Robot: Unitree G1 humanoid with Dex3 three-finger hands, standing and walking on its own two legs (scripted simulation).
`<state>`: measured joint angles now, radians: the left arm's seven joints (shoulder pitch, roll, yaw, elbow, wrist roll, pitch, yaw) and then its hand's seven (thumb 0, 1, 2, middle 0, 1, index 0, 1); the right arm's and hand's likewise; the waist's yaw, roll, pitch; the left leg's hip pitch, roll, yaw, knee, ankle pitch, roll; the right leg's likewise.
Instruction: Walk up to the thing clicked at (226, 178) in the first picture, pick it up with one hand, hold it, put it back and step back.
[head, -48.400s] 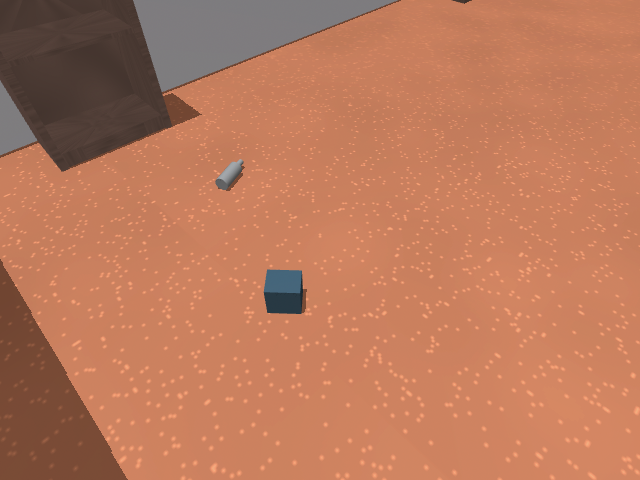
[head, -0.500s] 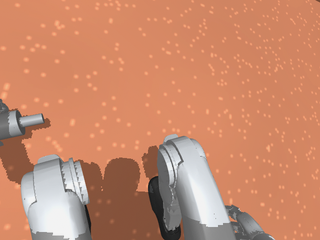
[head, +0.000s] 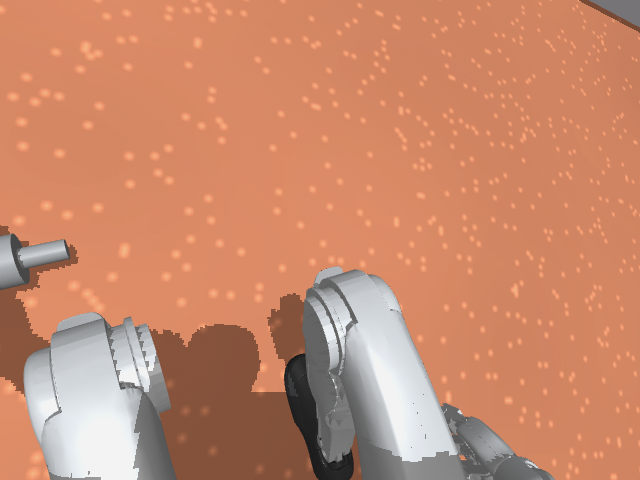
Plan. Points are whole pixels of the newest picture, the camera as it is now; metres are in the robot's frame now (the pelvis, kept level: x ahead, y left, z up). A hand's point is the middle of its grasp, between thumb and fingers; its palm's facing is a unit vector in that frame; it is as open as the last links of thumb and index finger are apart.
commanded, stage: open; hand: left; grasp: from above
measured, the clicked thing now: out of the picture +0.39 +0.33 -0.25
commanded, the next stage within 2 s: withdraw in 1.06 s
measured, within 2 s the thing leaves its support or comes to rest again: rests again in 0.44 s
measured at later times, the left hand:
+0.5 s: hand out of the picture +0.39 +0.35 -0.22, palm faces -0.42 -0.16 -0.89, open 12.0 cm
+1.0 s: hand out of the picture +0.39 +0.35 -0.22, palm faces -0.42 -0.15 -0.89, open 13.9 cm
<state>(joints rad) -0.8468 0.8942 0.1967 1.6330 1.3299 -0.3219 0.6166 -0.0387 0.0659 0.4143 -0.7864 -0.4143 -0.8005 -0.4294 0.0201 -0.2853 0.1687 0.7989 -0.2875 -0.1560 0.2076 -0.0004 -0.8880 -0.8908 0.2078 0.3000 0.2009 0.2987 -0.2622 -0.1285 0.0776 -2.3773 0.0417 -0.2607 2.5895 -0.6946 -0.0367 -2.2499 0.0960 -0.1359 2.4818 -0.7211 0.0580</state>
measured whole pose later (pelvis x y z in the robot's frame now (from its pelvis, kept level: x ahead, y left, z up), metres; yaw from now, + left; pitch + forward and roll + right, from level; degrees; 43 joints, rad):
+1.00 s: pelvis -0.01 +0.00 +0.01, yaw -1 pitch +25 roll -12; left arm -0.87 0.93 0.15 1.65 1.30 -0.30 0.63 0.00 -0.48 1.01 -0.10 -0.99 -0.09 -0.99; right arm 0.03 -0.30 0.23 0.76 -0.29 -0.21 0.24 0.00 -0.88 -0.89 0.21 0.30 0.20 0.30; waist -0.28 -0.14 0.09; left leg -2.36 0.04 -0.28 2.58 -0.68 -0.02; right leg -2.22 0.10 -0.15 2.44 -0.70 0.07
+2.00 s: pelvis -0.02 -0.01 +0.06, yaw +5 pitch +30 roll -8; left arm -0.85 0.82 0.06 1.32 1.20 -0.34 0.24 0.00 -0.47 0.97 -0.11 -0.99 -0.11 -0.98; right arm 0.11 -0.32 0.09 0.72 -0.12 -0.03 0.13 0.00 -0.89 -0.89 0.21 0.30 0.20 0.30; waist -0.17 -0.04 -0.04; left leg -2.26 0.04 -0.17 2.33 -0.61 -0.02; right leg -2.15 0.05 -0.09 2.27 -0.66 0.04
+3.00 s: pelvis +0.01 +0.00 +0.28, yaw +11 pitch +26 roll -5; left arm 0.05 0.39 0.05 0.23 0.26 0.21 0.03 0.01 0.88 0.90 -0.21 -0.31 -0.21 -0.31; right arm 0.06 -0.24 0.00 0.56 0.03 -0.08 -0.02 0.01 -0.90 -0.90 0.21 0.30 0.20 0.30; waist -0.04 0.02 -0.19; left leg -1.53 0.04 -0.08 1.66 -0.58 -0.01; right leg -1.44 0.01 -0.05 1.62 -0.63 0.02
